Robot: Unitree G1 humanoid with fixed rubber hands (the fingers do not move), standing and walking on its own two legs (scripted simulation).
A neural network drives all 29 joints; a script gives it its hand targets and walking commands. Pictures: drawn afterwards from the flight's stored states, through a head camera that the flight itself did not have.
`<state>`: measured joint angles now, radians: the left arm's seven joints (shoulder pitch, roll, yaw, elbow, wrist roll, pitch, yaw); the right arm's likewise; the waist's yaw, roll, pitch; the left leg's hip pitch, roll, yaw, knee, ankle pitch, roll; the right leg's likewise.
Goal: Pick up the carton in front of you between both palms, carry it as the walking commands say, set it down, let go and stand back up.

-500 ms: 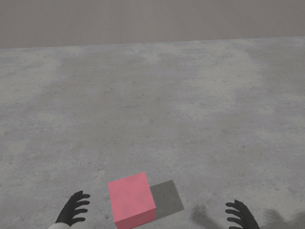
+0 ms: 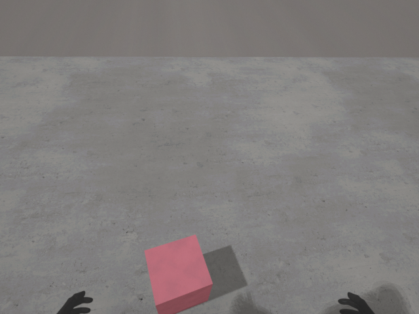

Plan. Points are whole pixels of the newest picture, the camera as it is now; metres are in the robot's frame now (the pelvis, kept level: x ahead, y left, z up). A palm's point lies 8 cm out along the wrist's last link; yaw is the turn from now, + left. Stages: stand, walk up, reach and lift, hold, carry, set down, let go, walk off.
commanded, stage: stand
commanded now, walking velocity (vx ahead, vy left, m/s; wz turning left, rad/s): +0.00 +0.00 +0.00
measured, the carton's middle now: (177, 277) +0.39 +0.10 -0.64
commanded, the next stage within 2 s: none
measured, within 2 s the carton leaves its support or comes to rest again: neither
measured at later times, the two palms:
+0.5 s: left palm out of the picture +0.13 +0.29 -0.10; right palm out of the picture +0.11 -0.29 -0.08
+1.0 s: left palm out of the picture +0.08 +0.30 -0.10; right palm out of the picture +0.08 -0.31 -0.08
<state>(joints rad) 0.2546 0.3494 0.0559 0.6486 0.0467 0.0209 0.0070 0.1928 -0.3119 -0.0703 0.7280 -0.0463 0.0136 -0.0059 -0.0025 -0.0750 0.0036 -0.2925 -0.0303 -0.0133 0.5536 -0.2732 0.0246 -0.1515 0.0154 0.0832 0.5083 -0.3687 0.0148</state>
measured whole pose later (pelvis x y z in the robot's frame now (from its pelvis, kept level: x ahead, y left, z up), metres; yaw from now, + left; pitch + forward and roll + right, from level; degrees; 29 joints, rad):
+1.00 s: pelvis -0.01 +0.00 +0.01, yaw -1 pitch -2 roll +0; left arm 0.20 0.39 0.01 0.92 0.03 -0.01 0.02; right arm 0.12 -0.35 -0.03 1.01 -0.02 0.00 -0.01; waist -0.01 -0.04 0.03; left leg -0.18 -0.02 0.00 0.42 -0.20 0.02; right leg -0.05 0.01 0.10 0.37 -0.28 0.02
